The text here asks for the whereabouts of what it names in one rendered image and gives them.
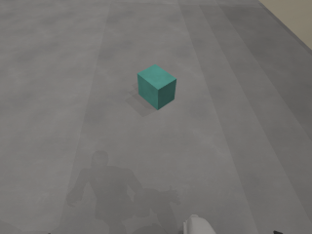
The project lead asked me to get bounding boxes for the robot right thigh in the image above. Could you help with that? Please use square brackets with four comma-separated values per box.
[182, 217, 216, 234]

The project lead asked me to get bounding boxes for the carton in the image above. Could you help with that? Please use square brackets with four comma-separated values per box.
[137, 64, 176, 110]

